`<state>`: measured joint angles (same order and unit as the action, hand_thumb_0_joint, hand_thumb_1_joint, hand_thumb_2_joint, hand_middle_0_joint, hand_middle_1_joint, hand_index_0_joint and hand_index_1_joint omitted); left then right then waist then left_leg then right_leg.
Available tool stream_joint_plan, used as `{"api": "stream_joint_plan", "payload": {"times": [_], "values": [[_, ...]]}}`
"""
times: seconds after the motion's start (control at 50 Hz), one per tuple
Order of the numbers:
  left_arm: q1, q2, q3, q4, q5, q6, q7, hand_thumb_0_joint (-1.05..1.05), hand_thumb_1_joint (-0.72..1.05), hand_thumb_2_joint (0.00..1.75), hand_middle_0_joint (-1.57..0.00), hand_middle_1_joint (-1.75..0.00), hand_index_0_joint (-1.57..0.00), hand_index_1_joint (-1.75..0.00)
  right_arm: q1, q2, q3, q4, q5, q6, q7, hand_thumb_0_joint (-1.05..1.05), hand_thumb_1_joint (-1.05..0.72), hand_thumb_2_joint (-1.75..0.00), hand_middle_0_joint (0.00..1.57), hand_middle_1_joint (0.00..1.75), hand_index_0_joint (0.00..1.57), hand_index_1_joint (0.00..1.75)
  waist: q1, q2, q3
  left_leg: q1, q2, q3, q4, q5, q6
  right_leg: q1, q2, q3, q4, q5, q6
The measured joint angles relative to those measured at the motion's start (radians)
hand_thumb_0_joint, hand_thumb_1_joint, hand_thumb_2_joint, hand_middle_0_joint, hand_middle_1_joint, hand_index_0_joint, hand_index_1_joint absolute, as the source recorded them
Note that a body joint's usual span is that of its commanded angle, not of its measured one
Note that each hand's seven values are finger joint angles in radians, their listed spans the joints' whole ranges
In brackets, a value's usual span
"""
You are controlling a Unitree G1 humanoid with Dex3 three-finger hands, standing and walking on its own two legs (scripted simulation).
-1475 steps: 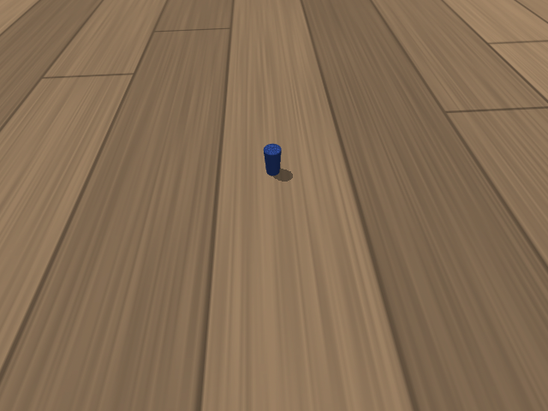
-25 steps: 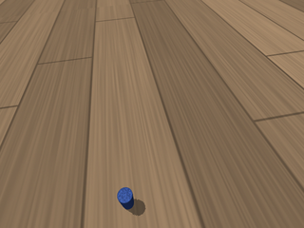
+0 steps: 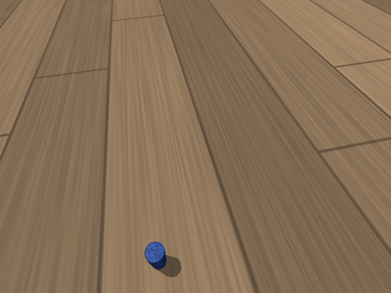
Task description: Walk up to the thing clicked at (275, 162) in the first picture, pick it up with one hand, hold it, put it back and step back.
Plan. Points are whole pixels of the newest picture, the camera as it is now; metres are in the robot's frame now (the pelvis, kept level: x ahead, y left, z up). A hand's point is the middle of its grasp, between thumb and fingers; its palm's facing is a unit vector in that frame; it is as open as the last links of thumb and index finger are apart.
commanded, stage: stand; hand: left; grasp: from the side
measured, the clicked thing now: (156, 257) +0.39 +0.22 -0.70
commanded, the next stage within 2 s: step back in 0.78 s
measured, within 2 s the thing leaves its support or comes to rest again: neither
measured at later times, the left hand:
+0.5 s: hand out of the picture +0.09 +0.25 -0.16, palm faces -0.01 -0.94 -0.34, open 7.3 cm
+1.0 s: hand out of the picture +0.06 +0.27 -0.17, palm faces -0.01 -0.92 -0.39, open 7.3 cm
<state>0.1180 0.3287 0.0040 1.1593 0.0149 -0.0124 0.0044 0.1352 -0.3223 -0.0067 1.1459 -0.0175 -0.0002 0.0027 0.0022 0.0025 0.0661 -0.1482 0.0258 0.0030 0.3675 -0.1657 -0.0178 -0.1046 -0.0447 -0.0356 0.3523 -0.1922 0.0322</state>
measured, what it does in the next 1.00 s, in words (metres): stands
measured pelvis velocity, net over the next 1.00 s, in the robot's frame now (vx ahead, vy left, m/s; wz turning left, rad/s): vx -0.03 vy -0.01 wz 0.01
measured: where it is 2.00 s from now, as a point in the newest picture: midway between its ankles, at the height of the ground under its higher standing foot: outside the picture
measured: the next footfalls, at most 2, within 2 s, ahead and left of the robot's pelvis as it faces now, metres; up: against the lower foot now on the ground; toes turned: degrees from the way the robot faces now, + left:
left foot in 1.28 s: -0.07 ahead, +0.13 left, +0.00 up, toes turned +0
right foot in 1.68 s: -0.11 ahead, -0.06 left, +0.00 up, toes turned +0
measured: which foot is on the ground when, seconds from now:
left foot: down 0.00-1.00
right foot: down 0.00-1.00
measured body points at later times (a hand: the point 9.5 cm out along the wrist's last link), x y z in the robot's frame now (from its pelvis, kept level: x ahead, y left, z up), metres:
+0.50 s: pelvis +0.02 +0.00 +0.00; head +0.03 +0.00 +0.45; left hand +0.09 +0.30 -0.13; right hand +0.10 -0.30 -0.13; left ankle +0.02 +0.13 -0.75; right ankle +0.00 -0.14 -0.75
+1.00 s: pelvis -0.03 -0.01 -0.01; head +0.03 -0.01 +0.43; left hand +0.06 +0.32 -0.14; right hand +0.07 -0.32 -0.14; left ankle +0.02 +0.13 -0.75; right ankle +0.00 -0.14 -0.75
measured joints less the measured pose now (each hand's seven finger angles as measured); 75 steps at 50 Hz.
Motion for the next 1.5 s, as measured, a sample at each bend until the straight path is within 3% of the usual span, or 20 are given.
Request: {"api": "stream_joint_plan", "payload": {"times": [0.78, 0.88, 1.0, 1.06, 1.12, 1.18, 1.22, 1.26, 1.28, 1.3, 1.34, 1.38, 1.44, 1.5], "values": [[-0.006, 0.008, 0.006, -0.009, -0.001, 0.003, -0.003, 0.0, 0.91, 0.9, -0.2, -0.3, -0.21, -0.3, -0.038, -0.013, -0.002, 0.001, 0.003, -0.002, 0.001, 0.01, -0.91, -0.9, 0.21, 0.3, 0.2, 0.3, 0.002, 0.002, -0.013, 0.037, 0.001, 0.003, -0.033, 0.0, -0.001, 0.038, 0.001, 0.001, -0.039, 0.004, 0.0], [-0.017, 0.027, 0.036, -0.065, -0.02, 0.013, 0.001, 0.0, 0.9, 0.9, -0.2, -0.3, -0.21, -0.3, -0.064, -0.025, -0.019, -0.042, 0.016, 0.02, 0.014, 0.01, -0.91, -0.9, 0.21, 0.3, 0.2, 0.3, -0.009, 0.001, 0.038, -0.048, 0.002, -0.005, 0.059, -0.02, 0.003, -0.048, 0.002, -0.002, 0.063, -0.023, -0.007], [-0.028, 0.06, 0.051, -0.131, -0.013, 0.031, 0.003, 0.0, 0.91, 0.9, -0.2, -0.3, -0.21, -0.3, -0.081, -0.051, -0.043, -0.097, 0.017, 0.044, 0.022, 0.01, -0.91, -0.9, 0.21, 0.3, 0.2, 0.3, -0.011, 0.001, 0.098, -0.153, 0.003, -0.011, 0.165, -0.035, 0.007, -0.162, 0.002, -0.003, 0.192, -0.053, -0.019], [-0.023, 0.058, 0.053, -0.155, -0.006, 0.037, 0.0, 0.0, 0.91, 0.9, -0.2, -0.3, -0.21, -0.3, -0.076, -0.072, -0.053, -0.12, 0.016, 0.056, 0.024, 0.01, -0.91, -0.9, 0.21, 0.3, 0.2, 0.3, -0.013, 0.018, 0.109, -0.203, 0.002, -0.025, 0.242, -0.069, 0.032, -0.199, 0.005, -0.009, 0.244, -0.066, -0.024], [-0.022, 0.047, 0.055, -0.179, 0.01, 0.041, -0.001, 0.0, 0.91, 0.9, -0.2, -0.3, -0.21, -0.3, -0.066, -0.087, -0.061, -0.141, 0.014, 0.071, 0.025, 0.01, -0.91, -0.9, 0.2, 0.3, 0.2, 0.3, -0.005, 0.012, 0.12, -0.261, -0.056, -0.045, 0.457, -0.255, 0.047, -0.224, -0.014, 0.008, 0.285, -0.072, -0.025], [-0.027, 0.043, 0.055, -0.203, 0.021, 0.048, 0.005, 0.0, 0.9, 0.9, -0.2, -0.3, -0.21, -0.3, -0.038, -0.089, -0.065, -0.164, 0.023, 0.071, 0.03, 0.01, -0.91, -0.9, 0.2, 0.3, 0.2, 0.3, -0.005, -0.001, 0.108, -0.275, -0.092, -0.045, 0.611, -0.316, 0.054, -0.253, -0.034, 0.02, 0.288, -0.058, -0.022], [-0.039, 0.048, 0.056, -0.223, 0.027, 0.053, 0.008, 0.0, 0.9, 0.9, -0.2, -0.3, -0.21, -0.3, -0.011, -0.085, -0.062, -0.177, 0.027, 0.065, 0.03, 0.01, -0.91, -0.9, 0.2, 0.3, 0.2, 0.3, -0.012, -0.012, 0.093, -0.242, -0.084, -0.037, 0.588, -0.312, 0.054, -0.28, -0.044, 0.02, 0.29, -0.047, -0.008], [-0.056, 0.059, 0.056, -0.249, 0.023, 0.056, 0.009, 0.01, 0.9, 0.9, -0.2, -0.3, -0.21, -0.3, 0.019, -0.081, -0.058, -0.184, 0.022, 0.053, 0.028, 0.01, -0.91, -0.9, 0.2, 0.3, 0.2, 0.3, -0.023, -0.023, 0.082, -0.17, -0.062, -0.028, 0.44, -0.255, 0.052, -0.312, -0.054, 0.014, 0.312, -0.046, 0.011], [-0.067, 0.066, 0.056, -0.264, 0.016, 0.059, 0.01, 0.01, 0.9, 0.9, -0.2, -0.3, -0.21, -0.3, 0.032, -0.078, -0.059, -0.185, 0.015, 0.047, 0.024, 0.01, -0.91, -0.9, 0.2, 0.3, 0.2, 0.3, -0.028, -0.032, 0.081, -0.131, -0.06, -0.029, 0.355, -0.267, 0.048, -0.333, -0.062, 0.013, 0.341, -0.054, 0.013], [-0.085, 0.078, 0.06, -0.274, 0.008, 0.063, 0.013, 0.0, 0.9, 0.9, -0.2, -0.3, -0.21, -0.3, 0.035, -0.062, -0.062, -0.18, 0.002, 0.043, 0.018, 0.01, -0.91, -0.9, 0.2, 0.3, 0.2, 0.3, -0.026, -0.062, 0.097, -0.123, -0.079, -0.019, 0.345, -0.281, 0.051, -0.353, -0.065, 0.045, 0.385, -0.083, -0.007], [-0.1, 0.086, 0.068, -0.289, -0.002, 0.069, 0.025, 0.0, 0.9, 0.9, -0.2, -0.3, -0.21, -0.3, 0.042, -0.036, -0.055, -0.178, -0.015, 0.043, 0.015, 0.01, -0.91, -0.9, 0.2, 0.3, 0.2, 0.3, -0.016, -0.09, 0.122, -0.123, -0.083, 0.0, 0.349, -0.262, 0.06, -0.383, 0.007, 0.138, 0.506, -0.237, -0.039], [-0.095, 0.081, 0.066, -0.287, -0.004, 0.074, 0.035, 0.0, 0.91, 0.9, -0.2, -0.3, -0.21, -0.3, 0.055, -0.022, -0.048, -0.187, -0.021, 0.045, 0.013, 0.01, -0.91, -0.9, 0.21, 0.3, 0.2, 0.3, -0.035, -0.08, 0.121, -0.126, -0.069, -0.012, 0.324, -0.23, 0.066, -0.402, 0.097, 0.182, 0.622, -0.323, -0.049], [-0.08, 0.069, 0.057, -0.287, -0.012, 0.076, 0.033, 0.0, 0.91, 0.9, -0.2, -0.3, -0.2, -0.3, 0.061, -0.015, -0.046, -0.199, -0.025, 0.046, -0.004, 0.01, -0.91, -0.9, 0.21, 0.3, 0.2, 0.3, -0.041, -0.067, 0.115, -0.121, -0.062, -0.009, 0.251, -0.174, 0.073, -0.418, 0.157, 0.196, 0.741, -0.291, -0.056], [-0.051, 0.058, 0.054, -0.298, -0.008, 0.069, 0.027, 0.0, 0.91, 0.9, -0.2, -0.3, -0.21, -0.3, 0.045, -0.02, -0.053, -0.22, -0.018, 0.042, -0.019, 0.01, -0.9, -0.9, 0.21, 0.3, 0.2, 0.3, -0.032, -0.051, 0.128, -0.12, -0.058, 0.013, 0.221, -0.146, 0.082, -0.387, 0.16, 0.18, 0.755, -0.263, -0.043]]}}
